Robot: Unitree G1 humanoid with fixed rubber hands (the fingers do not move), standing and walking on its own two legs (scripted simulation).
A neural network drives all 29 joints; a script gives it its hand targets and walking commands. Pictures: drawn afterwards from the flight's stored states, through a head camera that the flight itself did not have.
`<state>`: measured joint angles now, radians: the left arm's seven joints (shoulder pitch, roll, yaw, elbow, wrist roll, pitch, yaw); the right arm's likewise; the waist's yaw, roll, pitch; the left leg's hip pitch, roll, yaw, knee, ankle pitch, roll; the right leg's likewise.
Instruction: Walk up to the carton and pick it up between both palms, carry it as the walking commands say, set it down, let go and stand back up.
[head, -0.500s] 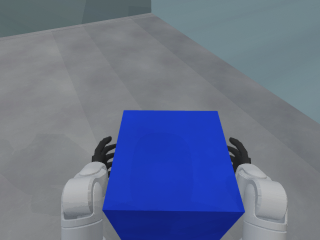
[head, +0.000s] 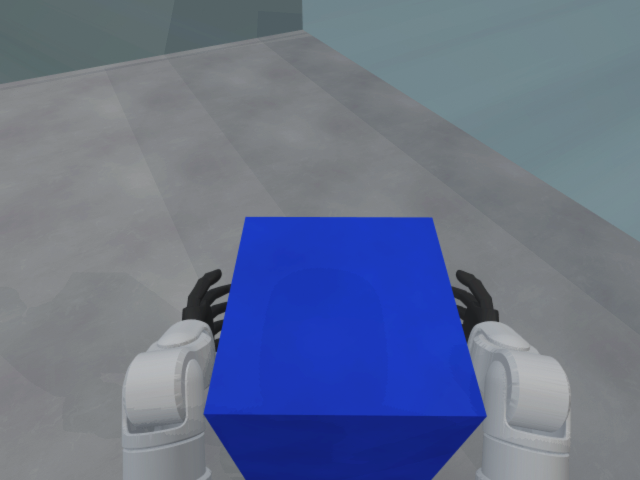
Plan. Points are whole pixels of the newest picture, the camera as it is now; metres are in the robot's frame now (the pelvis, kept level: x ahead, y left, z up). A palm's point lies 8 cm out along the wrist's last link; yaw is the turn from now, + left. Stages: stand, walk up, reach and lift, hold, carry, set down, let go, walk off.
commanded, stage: carry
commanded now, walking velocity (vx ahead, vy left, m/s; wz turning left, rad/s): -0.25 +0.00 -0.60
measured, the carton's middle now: (337, 362) +0.26 +0.01 +0.02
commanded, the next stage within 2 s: none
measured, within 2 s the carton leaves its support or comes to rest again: neither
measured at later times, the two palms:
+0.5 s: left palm (210, 383) +0.20 +0.14 +0.07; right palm (515, 449) +0.15 -0.17 +0.07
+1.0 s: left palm (231, 462) +0.13 +0.11 +0.07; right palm out of the picture -0.02 -0.17 +0.08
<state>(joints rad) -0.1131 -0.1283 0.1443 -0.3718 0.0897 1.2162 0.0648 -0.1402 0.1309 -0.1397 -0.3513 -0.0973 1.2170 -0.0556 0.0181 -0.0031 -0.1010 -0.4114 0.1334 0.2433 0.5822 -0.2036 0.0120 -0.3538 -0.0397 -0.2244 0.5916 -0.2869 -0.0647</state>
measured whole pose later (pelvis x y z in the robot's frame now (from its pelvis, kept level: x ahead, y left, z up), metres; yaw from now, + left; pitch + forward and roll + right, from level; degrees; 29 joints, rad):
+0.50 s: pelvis -0.08 +0.03 -0.01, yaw -9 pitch +2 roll +0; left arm -0.12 -0.13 0.14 -0.39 0.08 1.21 0.07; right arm -0.11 0.13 -0.13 -0.40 -0.09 1.20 -0.06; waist 0.01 0.00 -0.04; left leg -0.51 0.18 0.37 0.62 -0.13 0.07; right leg -0.56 -0.03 -0.10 0.81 -0.37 -0.05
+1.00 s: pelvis -0.18 +0.09 +0.00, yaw -27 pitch +5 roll +2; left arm -0.10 -0.13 0.14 -0.44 0.08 1.17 0.06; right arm -0.11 0.13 -0.12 -0.42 -0.06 1.15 -0.08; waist -0.03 -0.06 -0.01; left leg -0.28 0.01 0.13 0.51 -0.31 0.01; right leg -0.65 0.05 0.09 0.64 -0.28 0.04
